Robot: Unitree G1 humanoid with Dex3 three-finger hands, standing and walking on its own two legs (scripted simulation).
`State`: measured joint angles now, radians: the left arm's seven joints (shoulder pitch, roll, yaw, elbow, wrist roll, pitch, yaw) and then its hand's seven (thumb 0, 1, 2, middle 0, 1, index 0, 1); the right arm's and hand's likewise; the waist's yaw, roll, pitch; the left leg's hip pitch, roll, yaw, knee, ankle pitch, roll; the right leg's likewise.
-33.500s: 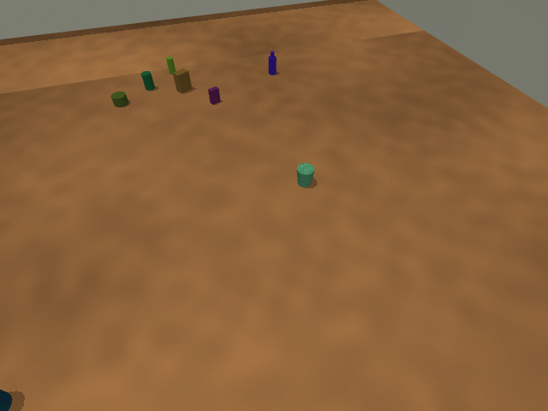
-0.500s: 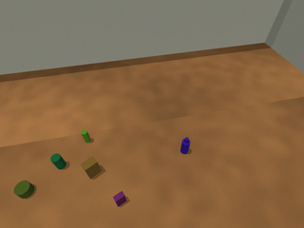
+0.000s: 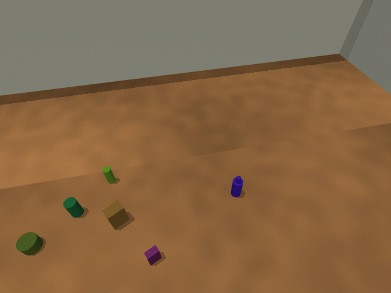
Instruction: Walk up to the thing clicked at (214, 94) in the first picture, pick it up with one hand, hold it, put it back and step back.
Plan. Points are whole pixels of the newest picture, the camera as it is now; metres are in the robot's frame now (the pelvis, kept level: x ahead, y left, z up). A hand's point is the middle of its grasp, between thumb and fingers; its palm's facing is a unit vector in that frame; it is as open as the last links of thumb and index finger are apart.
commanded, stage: stand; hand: left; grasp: from above
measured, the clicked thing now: (153, 255) +0.44 +0.23 -0.73
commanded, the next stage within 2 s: step back in 0.38 s
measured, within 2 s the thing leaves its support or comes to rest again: neither
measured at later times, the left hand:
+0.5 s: hand out of the picture +0.07 +0.26 -0.16, palm faces +0.00 -0.93 -0.36, open 7.4 cm
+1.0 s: hand out of the picture +0.02 +0.30 -0.19, palm faces -0.13 -0.92 -0.37, open 7.4 cm
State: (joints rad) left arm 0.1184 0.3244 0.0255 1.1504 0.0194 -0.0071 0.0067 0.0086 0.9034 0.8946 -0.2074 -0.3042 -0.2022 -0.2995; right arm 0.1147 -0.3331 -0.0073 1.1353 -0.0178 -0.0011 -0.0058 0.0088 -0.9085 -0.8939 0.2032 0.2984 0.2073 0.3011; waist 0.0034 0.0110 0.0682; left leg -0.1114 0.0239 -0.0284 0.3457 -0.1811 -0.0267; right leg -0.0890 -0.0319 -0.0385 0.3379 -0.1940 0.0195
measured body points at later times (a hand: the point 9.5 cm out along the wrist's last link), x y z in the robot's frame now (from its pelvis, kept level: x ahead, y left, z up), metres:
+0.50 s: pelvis -0.02 +0.00 -0.01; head +0.03 +0.00 +0.44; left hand +0.07 +0.31 -0.14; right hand +0.07 -0.31 -0.14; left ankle +0.01 +0.14 -0.75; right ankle +0.00 -0.13 -0.75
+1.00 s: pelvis -0.10 +0.05 -0.02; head -0.02 +0.06 +0.42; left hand +0.03 +0.35 -0.16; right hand -0.02 -0.27 -0.14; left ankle -0.04 +0.13 -0.75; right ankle -0.15 -0.09 -0.70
